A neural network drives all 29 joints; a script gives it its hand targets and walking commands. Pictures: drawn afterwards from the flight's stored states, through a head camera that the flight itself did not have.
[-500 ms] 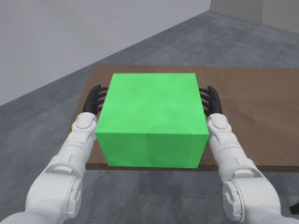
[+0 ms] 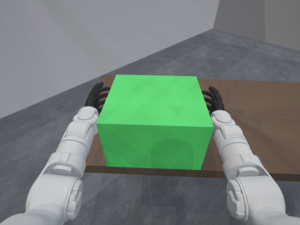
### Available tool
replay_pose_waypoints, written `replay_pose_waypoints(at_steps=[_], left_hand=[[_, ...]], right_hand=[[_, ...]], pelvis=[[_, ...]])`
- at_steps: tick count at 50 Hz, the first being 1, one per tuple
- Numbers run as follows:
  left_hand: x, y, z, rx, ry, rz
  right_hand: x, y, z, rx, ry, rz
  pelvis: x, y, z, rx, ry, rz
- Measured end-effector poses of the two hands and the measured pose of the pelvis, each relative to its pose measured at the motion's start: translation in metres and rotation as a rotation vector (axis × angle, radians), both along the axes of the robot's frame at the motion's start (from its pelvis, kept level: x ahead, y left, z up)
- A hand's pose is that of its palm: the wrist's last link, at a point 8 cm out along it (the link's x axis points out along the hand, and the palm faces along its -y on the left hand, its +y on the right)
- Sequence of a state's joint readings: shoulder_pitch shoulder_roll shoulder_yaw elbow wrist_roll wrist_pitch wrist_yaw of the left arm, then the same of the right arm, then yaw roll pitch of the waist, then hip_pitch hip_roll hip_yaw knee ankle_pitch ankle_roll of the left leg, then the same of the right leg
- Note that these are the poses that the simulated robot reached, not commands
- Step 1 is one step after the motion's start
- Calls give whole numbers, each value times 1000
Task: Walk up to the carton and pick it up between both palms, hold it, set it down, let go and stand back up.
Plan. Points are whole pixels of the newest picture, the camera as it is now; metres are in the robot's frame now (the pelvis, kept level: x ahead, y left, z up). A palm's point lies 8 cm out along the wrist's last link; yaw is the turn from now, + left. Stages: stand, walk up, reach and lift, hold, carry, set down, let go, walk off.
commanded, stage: reach and lift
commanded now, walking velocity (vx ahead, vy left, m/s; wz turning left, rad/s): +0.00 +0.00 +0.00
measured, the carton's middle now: (154, 118) +0.41 +0.00 +0.11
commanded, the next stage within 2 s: hold in 0.66 s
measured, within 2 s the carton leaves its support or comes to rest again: neither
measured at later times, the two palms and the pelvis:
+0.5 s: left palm (89, 103) +0.39 +0.19 +0.17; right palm (216, 106) +0.40 -0.17 +0.16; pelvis +0.00 +0.00 +0.00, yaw +0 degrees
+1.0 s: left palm (86, 101) +0.38 +0.19 +0.18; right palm (216, 102) +0.40 -0.16 +0.18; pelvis +0.00 +0.00 +0.00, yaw +0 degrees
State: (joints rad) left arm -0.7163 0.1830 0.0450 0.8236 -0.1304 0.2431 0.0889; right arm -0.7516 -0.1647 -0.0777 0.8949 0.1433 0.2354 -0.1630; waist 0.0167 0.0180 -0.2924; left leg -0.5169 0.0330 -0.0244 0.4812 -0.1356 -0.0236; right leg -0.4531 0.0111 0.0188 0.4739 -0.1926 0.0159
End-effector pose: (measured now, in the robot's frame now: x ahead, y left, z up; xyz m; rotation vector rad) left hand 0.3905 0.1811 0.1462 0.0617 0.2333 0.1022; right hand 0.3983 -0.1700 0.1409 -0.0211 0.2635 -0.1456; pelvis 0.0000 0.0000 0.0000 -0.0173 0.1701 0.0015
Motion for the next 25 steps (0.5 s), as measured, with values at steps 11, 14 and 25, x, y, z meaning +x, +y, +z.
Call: replay_pose_waypoints(at_steps=[11,14,25], left_hand=[[-5,1,9,-19,18,6],[-5,2,12,-27,14,9],[-1,5,20,-17,7,13]], right_hand=[[-5,1,8,-7,17,5],[-3,2,14,-11,11,7],[4,5,23,-19,4,15]], pelvis=[[-5,0,0,-1,-17,0],[-5,1,0,-1,-17,0],[-2,1,1,-2,-24,1]])
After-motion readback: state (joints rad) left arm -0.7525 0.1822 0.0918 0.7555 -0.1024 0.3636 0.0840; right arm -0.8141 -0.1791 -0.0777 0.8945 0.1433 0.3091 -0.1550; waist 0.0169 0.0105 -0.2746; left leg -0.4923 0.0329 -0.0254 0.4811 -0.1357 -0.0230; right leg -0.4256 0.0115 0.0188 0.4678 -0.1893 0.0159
